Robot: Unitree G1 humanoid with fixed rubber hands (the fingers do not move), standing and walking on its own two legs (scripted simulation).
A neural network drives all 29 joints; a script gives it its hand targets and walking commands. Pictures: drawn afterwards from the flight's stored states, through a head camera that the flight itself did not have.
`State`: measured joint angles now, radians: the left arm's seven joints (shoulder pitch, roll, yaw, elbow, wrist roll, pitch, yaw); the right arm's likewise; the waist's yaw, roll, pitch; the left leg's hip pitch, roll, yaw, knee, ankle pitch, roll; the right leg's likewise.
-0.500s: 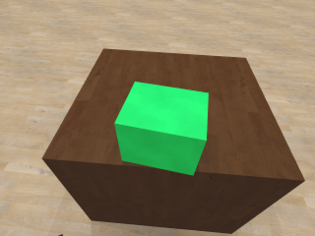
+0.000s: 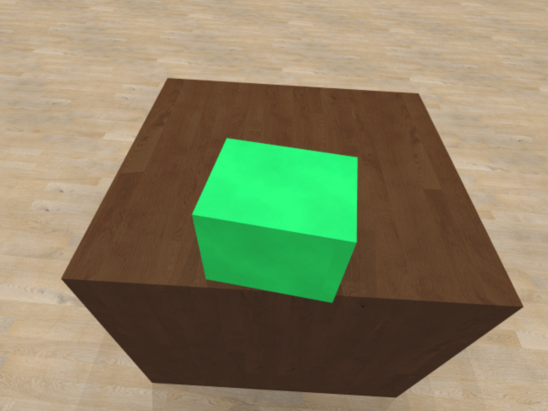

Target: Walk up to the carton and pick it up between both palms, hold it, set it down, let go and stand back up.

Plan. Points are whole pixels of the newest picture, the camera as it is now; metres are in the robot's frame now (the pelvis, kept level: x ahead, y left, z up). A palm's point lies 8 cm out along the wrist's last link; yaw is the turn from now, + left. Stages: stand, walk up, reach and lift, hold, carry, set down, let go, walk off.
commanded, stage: walk up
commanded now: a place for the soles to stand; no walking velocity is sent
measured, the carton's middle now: (279, 220) +0.42 -0.01 +0.03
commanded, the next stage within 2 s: reach and lift in 0.50 s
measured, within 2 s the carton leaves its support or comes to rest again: neither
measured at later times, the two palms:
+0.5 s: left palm out of the picture +0.10 +0.28 -0.11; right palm out of the picture +0.08 -0.30 -0.10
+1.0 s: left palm (89, 405) +0.17 +0.26 -0.07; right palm out of the picture +0.14 -0.28 -0.05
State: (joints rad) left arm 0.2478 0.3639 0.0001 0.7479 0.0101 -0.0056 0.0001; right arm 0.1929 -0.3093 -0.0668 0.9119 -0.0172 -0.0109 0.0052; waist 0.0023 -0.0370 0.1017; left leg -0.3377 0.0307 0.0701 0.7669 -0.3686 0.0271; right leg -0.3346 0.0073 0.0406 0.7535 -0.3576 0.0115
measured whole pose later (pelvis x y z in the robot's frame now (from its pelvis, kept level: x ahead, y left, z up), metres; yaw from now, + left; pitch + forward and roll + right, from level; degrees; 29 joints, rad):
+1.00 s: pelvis +0.00 +0.00 +0.01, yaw +0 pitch -4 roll -1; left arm 0.11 0.33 0.00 0.50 0.01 0.32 0.01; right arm 0.14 -0.29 -0.11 0.79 -0.03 -0.21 0.01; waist -0.01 -0.04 0.11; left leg -0.29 0.03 0.07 0.69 -0.33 0.01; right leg -0.29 0.01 0.04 0.66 -0.31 0.03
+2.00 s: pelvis -0.06 +0.04 +0.02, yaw -1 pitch -10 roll -2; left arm 0.14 0.40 0.00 0.17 -0.24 0.17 -0.08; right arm 0.28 -0.12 0.03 -0.07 0.20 0.26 -0.23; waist -0.01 -0.02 0.06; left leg -0.20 -0.03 0.01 0.59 -0.22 0.04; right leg -0.19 -0.01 0.04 0.53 -0.26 -0.07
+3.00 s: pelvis -0.04 +0.05 +0.02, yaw -5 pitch -8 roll -3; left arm -0.29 0.35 -0.08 0.32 -0.29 0.33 0.02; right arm -0.16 -0.12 -0.19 0.27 0.21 0.33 -0.10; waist -0.01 -0.01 0.04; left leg -0.20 -0.01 0.07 0.55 -0.23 0.06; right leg -0.06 0.04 0.04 0.45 -0.26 0.03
